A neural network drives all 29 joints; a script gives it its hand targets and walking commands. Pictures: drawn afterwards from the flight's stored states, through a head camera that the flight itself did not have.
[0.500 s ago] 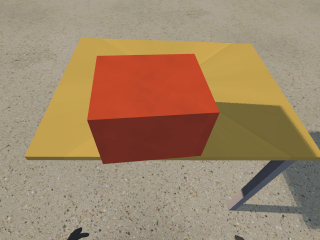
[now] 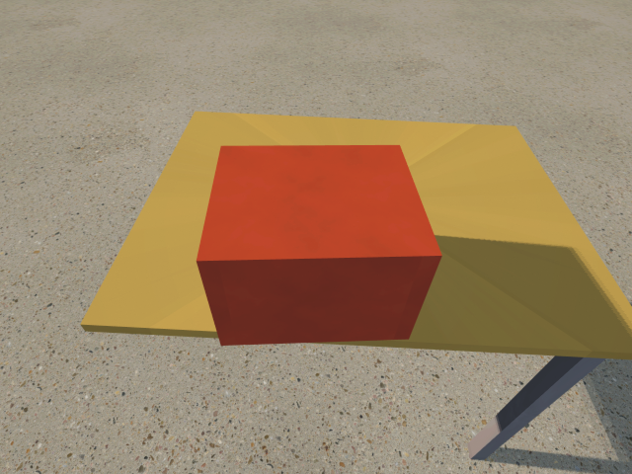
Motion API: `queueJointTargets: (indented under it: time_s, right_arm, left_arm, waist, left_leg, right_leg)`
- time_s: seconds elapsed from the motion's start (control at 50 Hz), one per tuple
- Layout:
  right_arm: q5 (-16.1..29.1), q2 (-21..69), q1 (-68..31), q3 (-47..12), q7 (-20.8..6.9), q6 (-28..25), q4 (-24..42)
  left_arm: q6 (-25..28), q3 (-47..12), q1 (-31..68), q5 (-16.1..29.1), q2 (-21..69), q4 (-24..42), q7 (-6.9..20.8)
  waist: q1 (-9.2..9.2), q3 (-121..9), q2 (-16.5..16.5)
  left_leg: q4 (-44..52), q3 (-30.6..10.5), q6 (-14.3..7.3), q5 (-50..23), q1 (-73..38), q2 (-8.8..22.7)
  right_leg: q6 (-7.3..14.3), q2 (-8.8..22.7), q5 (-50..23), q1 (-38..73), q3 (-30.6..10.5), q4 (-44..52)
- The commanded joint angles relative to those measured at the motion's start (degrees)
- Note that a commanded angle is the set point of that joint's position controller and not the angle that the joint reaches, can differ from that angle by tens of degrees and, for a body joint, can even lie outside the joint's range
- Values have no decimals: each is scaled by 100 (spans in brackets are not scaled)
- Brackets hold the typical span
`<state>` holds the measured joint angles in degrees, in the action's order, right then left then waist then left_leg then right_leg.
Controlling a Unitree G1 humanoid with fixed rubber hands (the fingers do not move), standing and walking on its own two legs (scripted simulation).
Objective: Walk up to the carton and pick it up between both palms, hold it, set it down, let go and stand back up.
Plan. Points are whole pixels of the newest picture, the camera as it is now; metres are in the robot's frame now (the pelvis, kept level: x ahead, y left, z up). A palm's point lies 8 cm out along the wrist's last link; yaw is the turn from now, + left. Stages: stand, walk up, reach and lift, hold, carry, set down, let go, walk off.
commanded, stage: stand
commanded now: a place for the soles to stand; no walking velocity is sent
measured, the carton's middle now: (313, 241) +0.46 +0.00 +0.03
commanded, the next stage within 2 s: reach and lift in 0.34 s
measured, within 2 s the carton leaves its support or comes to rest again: neither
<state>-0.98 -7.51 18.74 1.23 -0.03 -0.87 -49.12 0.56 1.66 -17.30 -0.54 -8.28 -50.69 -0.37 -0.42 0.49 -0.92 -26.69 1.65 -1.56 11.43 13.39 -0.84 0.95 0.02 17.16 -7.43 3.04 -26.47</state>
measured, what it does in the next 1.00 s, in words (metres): stands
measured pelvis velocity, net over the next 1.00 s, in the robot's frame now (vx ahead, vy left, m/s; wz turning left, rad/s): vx -0.01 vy -0.02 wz -0.07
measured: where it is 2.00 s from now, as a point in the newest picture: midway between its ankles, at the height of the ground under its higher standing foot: outside the picture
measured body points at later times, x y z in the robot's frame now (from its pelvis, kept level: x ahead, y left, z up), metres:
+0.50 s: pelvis -0.02 +0.00 -0.03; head +0.01 +0.02 +0.42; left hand +0.13 +0.23 -0.17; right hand +0.12 -0.22 -0.15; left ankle +0.03 +0.10 -0.74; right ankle -0.03 -0.11 -0.74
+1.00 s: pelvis -0.01 -0.02 +0.00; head +0.01 +0.01 +0.45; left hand +0.16 +0.22 -0.10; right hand +0.14 -0.23 -0.09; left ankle +0.03 +0.10 -0.74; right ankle -0.03 -0.11 -0.74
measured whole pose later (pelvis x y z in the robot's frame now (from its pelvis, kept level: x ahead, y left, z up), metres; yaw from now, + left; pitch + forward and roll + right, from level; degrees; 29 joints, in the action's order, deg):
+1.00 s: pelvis -0.01 -0.02 +0.00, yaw -4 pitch +1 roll +1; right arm 1.7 -5.5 12.3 1.7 -0.2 -2.7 -36.2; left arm -13.3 0.5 -12.2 5.7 -14.7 -27.1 -1.0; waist 2.2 -0.1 -3.8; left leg -25.4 4.7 -0.2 10.1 16.6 1.5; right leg 2.1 -2.2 15.7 -13.0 -0.4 -27.3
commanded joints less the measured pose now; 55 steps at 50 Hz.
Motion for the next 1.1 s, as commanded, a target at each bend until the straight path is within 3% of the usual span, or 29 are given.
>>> queueJointTargets:
  time_s: [0.0, 0.02, 0.04, 0.06, 0.1, 0.14, 0.18, 0.28, 0.32, 0.34, 0.36, 0.38, 0.4, 0.42, 0.46, 0.48, 0.52, 0.54, 0.56, 0.58, 0.62, 0.64, 0.68, 0.74, 0.82, 0.88, 0.96, 1.04, 1.08]
  right_arm:
    - [-21, -589, 50, 149, 63, -124, 394]
    - [-3, -541, 37, 177, 66, -113, 379]
    - [22, -538, 8, 158, 59, -116, 368]
    - [4, -450, -36, 122, 69, -124, 354]
    - [52, -487, 103, 135, 76, -148, 283]
    - [31, -632, 67, 157, 81, -141, 252]
    - [-3, -495, 39, 136, 87, -115, 224]
    - [28, -543, 142, 141, 96, -121, 156]
    - [66, -526, 94, 130, 118, -120, 116]
    - [-351, -580, -4454, 760, -171, -232, 491]
    - [-403, -639, -3358, 875, -414, -18, 175]
    - [-369, -662, -2979, 836, -474, 112, 501]
    - [-305, -691, -2719, 832, -465, 178, 540]
    - [-151, -647, -2392, 805, -452, 275, 325]
    - [158, -830, -1711, 599, -321, 371, 578]
    - [406, -917, -1627, 476, -248, 433, 659]
    - [636, -1025, -1452, 335, -184, 423, 693]
    - [615, -917, -1439, 395, -162, 346, 559]
    - [465, -798, -1570, 470, -140, 154, 501]
    - [273, -711, -1643, 449, -140, -56, 621]
    - [72, -497, -1857, 308, -208, -338, 234]
    - [-61, -396, -2000, 315, -206, -457, 374]
    - [-97, -353, -2266, 314, -246, -502, 469]
    - [-180, -263, -2250, 437, -236, -539, 1345]
    - [-90, -287, -1773, 410, -24, -446, 1962]
    - [192, -316, -1470, 329, 42, -356, 2116]
    - [383, -586, -995, 209, 32, -586, 2484]
    - [433, -655, -684, 178, -30, -733, 2335]
    - [535, -628, -734, 187, -93, -756, 2503]
  left_arm:
    - [141, 43, -121, 53, -419, 410, -27]
    - [148, 49, -174, 16, -479, 366, -48]
    - [158, 37, -113, 14, -505, 359, -43]
    - [171, 58, -201, 2, -515, 371, -51]
    - [169, 43, -156, 10, -598, 271, -51]
    - [131, 50, -257, 26, -511, 229, -54]
    - [101, 67, -206, -3, -520, 220, -57]
    - [103, 35, -259, -24, -530, 156, -73]
    - [100, 32, -342, 3, -504, 90, -79]
    - [-334, -476, 4218, 410, -1434, 1718, -24]
    - [-681, -609, 3440, 686, -1158, 1428, -232]
    - [-1001, -473, 3113, 729, -1208, 1769, -347]
    - [-1330, -443, 3135, 744, -1261, 2138, -423]
    - [-1745, -500, 2868, 795, -1141, 2295, -424]
    - [-2432, -352, 2029, 855, -1074, 2747, -302]
    - [-2674, -157, 1583, 696, -1089, 2828, -218]
    - [-2958, 35, 833, 359, -902, 3045, -117]
    - [-2949, 121, 722, 176, -771, 3047, -93]
    - [-2843, 225, 692, 59, -694, 2966, -32]
    - [-2693, 378, 634, -91, -703, 2868, 8]
    - [-2395, 328, 783, -50, -678, 2331, 52]
    - [-2225, 326, 1073, 39, -752, 2336, 29]
    - [-2012, 348, 1463, 31, -839, 2217, -76]
    - [-1670, 377, 1981, 223, -1129, 2371, -163]
    - [-1397, 210, 2100, 461, -1329, 3046, -159]
    - [-1278, 173, 1755, 489, -1530, 3381, -146]
    - [-969, 153, 1043, 678, -1557, 3654, -62]
    - [-766, 46, 450, 732, -1440, 3585, 43]
    - [-634, 56, 544, 822, -1528, 3907, 26]
  waist:
    - [9, 271, 82]
    - [29, 291, 11]
    - [-8, 113, 262]
    - [19, 208, 56]
    - [-59, 80, 40]
    - [46, 79, 324]
    - [-8, 88, -78]
    - [-2, 211, 272]
    - [23, 179, -81]
    - [-46, -264, -200]
    - [-69, -466, -189]
    - [-52, -903, -185]
    - [-50, -1284, -175]
    - [-74, -1694, 107]
    - [-78, -2532, 216]
    - [43, -2671, 362]
    - [230, -2123, 717]
    - [249, -1477, 791]
    - [226, -997, 462]
    - [348, -722, 396]
    - [344, -191, 62]
    - [305, -175, -120]
    - [405, -185, 24]
    - [369, -535, -375]
    - [196, -828, -154]
    - [234, -823, 139]
    - [199, -1209, -56]
    - [235, -1078, 161]
    - [300, -1084, 466]
  left_leg:
    - [402, -811, -143, -878, -268, 618]
    - [406, -835, -182, -863, -305, 631]
    - [429, -847, -171, -839, -263, 608]
    - [353, -770, -169, -940, -354, 624]
    - [444, -838, -130, -966, -436, 601]
    - [465, -919, -173, -942, -300, 585]
    - [481, -966, -204, -555, -253, 621]
    - [648, -976, -134, -511, -162, 591]
    - [579, -1019, -195, -583, -144, 579]
    - [47, -198, 38, 504, 1359, 408]
    - [-174, 52, 90, 1356, 1470, 410]
    - [-269, 91, 106, 1463, 1296, 349]
    - [-496, 129, 85, 1017, 1087, 344]
    - [-625, 78, 107, 709, 882, 405]
    - [-1063, -102, 121, -1327, 294, 408]
    - [-1063, -191, 189, -1949, -173, 361]
    - [-558, -351, 328, -1926, -907, 439]
    - [-159, -407, 412, -1543, -1098, 455]
    - [84, -327, 425, -1129, -1172, 397]
    - [251, -248, 399, -743, -1120, 338]
    - [523, -190, 318, -417, -1099, 286]
    - [555, -121, 236, -367, -1035, 269]
    - [579, -56, 217, -245, -1048, 254]
    - [356, 128, 112, 276, -848, 234]
    - [198, 192, 58, -151, -1003, 169]
    - [153, 212, 95, -481, -1295, 157]
    - [69, 144, 35, -1583, -1278, 139]
    - [179, 98, 256, -2007, -1404, 142]
    - [244, 68, 292, -1886, -1397, 150]
  right_leg:
    - [122, 584, -541, -693, -697, 738]
    - [136, 608, -587, -653, -661, 767]
    - [164, 645, -538, -502, -665, 730]
    - [134, 624, -846, -525, -647, 763]
    - [151, 597, -790, -377, -609, 719]
    - [85, 563, -609, -388, -564, 681]
    - [83, 540, -368, -421, -534, 752]
    - [90, 537, -313, -363, -506, 728]
    - [120, 540, -431, -331, -494, 739]
    - [84, 69, 415, -2543, -294, -710]
    - [114, 135, 1035, -2212, -248, -1063]
    - [100, 276, 905, -2154, -337, -1081]
    - [85, 304, 392, -2277, -415, -1154]
    - [97, 288, 30, -2433, -427, -1257]
    - [133, 127, -1716, -2149, -473, -1531]
    - [147, 9, -2010, -2028, -482, -1398]
    - [340, -120, -1405, -1762, -501, -731]
    - [375, -194, -1087, -1765, -499, -297]
    - [348, -242, -840, -1702, -441, 91]
    - [304, -213, -604, -1407, -419, 332]
    - [204, -190, -237, -1502, -425, 682]
    - [147, -105, -73, -1552, -497, 833]
    - [58, -29, 46, -1624, -542, 872]
    - [-84, 205, 513, -1589, -747, 932]
    - [-154, 233, -72, -1607, -748, 834]
    - [-82, 264, -327, -1871, -753, 824]
    - [-188, 28, -1721, -1236, -682, 635]
    - [-55, -87, -1586, -1239, -554, 839]
    - [-32, -94, -1369, -1174, -564, 895]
